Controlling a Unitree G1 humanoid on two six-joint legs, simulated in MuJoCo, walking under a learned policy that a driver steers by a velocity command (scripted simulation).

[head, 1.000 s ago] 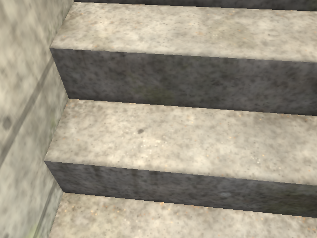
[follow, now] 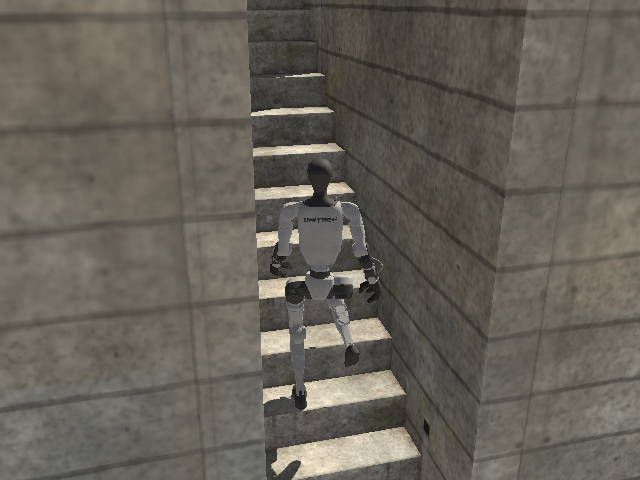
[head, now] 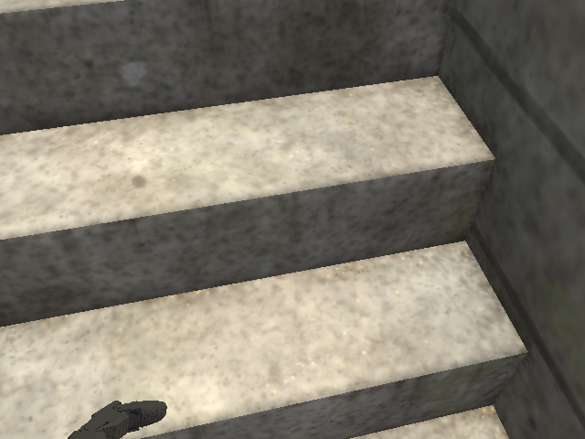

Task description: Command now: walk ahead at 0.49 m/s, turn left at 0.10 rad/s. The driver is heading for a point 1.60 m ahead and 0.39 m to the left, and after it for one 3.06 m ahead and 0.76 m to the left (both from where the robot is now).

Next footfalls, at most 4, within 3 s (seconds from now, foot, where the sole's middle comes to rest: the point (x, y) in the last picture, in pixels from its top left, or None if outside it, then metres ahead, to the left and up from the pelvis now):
0.22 right None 0.33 -0.16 -0.53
0.66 left None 0.27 0.12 -0.53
0.94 right None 0.32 -0.08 -0.53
1.48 left None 0.32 0.23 -0.34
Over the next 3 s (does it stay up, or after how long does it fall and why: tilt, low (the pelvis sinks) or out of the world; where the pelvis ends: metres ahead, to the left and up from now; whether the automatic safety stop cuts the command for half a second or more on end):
stays up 0.30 0.14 0.25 its command is cut before an obstacle after 2.0 s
